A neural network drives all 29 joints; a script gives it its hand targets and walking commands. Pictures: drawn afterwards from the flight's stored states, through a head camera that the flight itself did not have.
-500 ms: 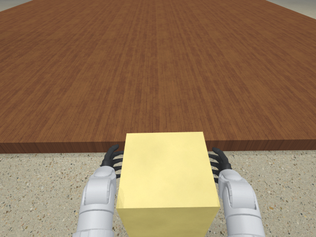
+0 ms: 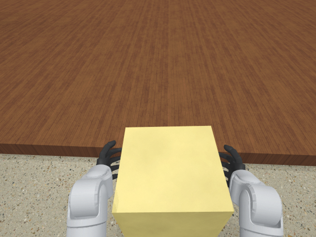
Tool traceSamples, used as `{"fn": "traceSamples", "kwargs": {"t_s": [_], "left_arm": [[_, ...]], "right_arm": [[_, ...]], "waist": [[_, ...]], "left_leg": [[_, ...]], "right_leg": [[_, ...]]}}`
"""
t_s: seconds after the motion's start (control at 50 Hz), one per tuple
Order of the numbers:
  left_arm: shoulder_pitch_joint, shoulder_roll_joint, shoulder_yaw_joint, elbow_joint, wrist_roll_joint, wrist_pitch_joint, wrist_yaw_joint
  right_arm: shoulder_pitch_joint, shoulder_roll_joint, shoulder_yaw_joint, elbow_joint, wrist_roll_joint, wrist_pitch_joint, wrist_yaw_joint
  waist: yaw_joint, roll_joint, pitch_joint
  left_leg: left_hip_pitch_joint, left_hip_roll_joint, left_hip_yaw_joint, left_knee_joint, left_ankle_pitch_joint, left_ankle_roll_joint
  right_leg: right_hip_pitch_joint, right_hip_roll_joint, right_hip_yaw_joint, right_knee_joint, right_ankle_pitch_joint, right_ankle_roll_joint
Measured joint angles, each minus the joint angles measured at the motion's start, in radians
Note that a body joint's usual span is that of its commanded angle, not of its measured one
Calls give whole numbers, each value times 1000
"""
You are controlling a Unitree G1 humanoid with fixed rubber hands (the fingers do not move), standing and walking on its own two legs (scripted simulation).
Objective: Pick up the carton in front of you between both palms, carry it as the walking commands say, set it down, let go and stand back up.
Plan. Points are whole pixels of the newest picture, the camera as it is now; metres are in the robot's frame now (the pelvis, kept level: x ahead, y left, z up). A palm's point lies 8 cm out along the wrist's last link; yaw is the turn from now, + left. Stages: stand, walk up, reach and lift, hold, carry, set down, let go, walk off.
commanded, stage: carry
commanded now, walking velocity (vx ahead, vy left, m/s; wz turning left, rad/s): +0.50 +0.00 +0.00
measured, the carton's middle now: (169, 188) +0.26 -0.01 +0.01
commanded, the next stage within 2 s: none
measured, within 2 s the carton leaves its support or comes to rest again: neither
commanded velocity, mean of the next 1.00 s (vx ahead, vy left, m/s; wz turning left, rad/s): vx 0.50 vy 0.00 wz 0.00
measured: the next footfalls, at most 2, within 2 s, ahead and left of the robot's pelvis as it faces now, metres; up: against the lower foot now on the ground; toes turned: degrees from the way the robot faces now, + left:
left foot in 0.26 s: +0.33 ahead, +0.13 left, +0.00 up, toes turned +11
right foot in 0.72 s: +0.63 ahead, -0.06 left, +0.00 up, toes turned -10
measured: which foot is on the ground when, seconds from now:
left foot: up 0.00-0.24, down 0.26-0.72, up 0.74-1.00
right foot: down 0.00-0.28, up 0.30-0.70, down 0.72-1.00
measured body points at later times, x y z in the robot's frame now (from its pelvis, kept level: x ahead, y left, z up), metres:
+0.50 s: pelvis +0.30 +0.06 +0.01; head +0.34 +0.07 +0.46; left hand +0.63 +0.19 +0.13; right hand +0.60 -0.11 +0.13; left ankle +0.29 +0.12 -0.74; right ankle +0.31 -0.09 -0.66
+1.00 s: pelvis +0.61 +0.00 +0.00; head +0.71 -0.01 +0.43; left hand +1.01 +0.17 +0.11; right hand +1.02 -0.13 +0.10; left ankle +0.63 +0.13 -0.65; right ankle +0.60 -0.05 -0.74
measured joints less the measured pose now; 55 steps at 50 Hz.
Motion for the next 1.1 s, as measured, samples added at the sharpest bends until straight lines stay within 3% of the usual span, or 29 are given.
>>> {"fn": "traceSamples", "kwargs": {"t_s": [0.04,0.12,0.22,0.26,0.28,0.32,0.36,0.4,0.52,0.64,0.72,0.76,0.8,0.84,0.92,1.02,1.1], "left_arm": [[-4,0,12,-18,-3,23,6],[-32,-3,38,-32,-7,36,7],[-59,-7,51,-33,-11,40,7],[-73,-6,60,-58,-12,46,7],[-83,0,67,-66,-15,45,7],[-98,10,80,-79,-24,52,7],[-109,1,89,-106,-27,64,7],[-122,-19,94,-142,-24,70,8],[-227,-7,96,-174,-19,79,8],[-378,59,114,-14,-15,120,18],[-486,96,130,135,-19,137,19],[-539,103,133,226,-18,119,20],[-576,110,133,302,-22,108,24],[-593,121,138,334,-35,107,30],[-631,134,165,333,-63,88,45],[-681,127,198,323,-66,43,48],[-689,116,195,310,-63,27,48]], "right_arm": [[-18,2,1,7,3,14,0],[-54,5,1,10,-2,19,0],[-68,8,-4,-2,-8,22,0],[-90,11,-5,-16,-8,25,0],[-104,14,-2,-11,-9,17,0],[-127,18,4,-9,-13,16,-3],[-131,19,3,-41,-9,28,-7],[-133,20,-9,-89,0,38,-9],[-228,21,-59,-138,15,49,-11],[-391,-40,-63,38,16,85,-24],[-496,-87,-68,174,18,113,-25],[-545,-123,-72,248,30,113,-24],[-579,-144,-80,312,40,113,-25],[-607,-146,-88,350,39,116,-26],[-666,-134,-112,358,30,101,-40],[-708,-120,-147,333,17,62,-43],[-699,-112,-168,291,16,56,-43]], "waist": [[12,-14,9],[31,-25,20],[34,-30,30],[27,-37,42],[18,-51,51],[4,-49,78],[-2,-39,105],[-7,-33,125],[-26,-20,129],[-33,-22,91],[-18,-12,84],[10,18,101],[28,20,134],[39,13,171],[55,3,236],[67,-9,259],[89,-13,234]], "left_leg": [[-68,10,22,-29,62,-5],[-138,21,47,-244,180,-19],[-112,6,113,-471,309,-6],[-63,-10,151,-506,333,17],[-68,-17,166,-456,328,45],[-56,-16,178,-408,262,76],[-9,-16,182,-448,237,75],[47,-21,182,-513,238,69],[206,-30,159,-653,209,55],[351,-41,134,-672,97,17],[411,-29,115,-543,-51,-20],[327,-1,72,-269,-87,-17],[179,-31,-7,49,-60,5],[42,-47,-35,224,-3,29],[-171,-33,-45,242,72,41],[-346,-19,-30,185,63,44],[-498,-11,-13,415,-18,71]], "right_leg": [[60,-5,8,-65,8,17],[172,-19,21,-153,-10,38],[290,-50,31,-134,-123,91],[291,-81,47,-1,-223,108],[242,-109,64,138,-242,103],[85,-100,142,472,-210,81],[-66,-81,168,685,-155,51],[-182,-81,162,732,-87,34],[-368,-80,136,532,28,35],[-370,-53,93,236,158,11],[-269,-10,40,92,182,-14],[-269,6,23,172,147,-49],[-257,9,21,216,68,-64],[-219,14,24,186,46,-60],[-141,28,31,105,30,-66],[-62,28,53,78,-41,-52],[20,33,80,94,-139,-34]]}}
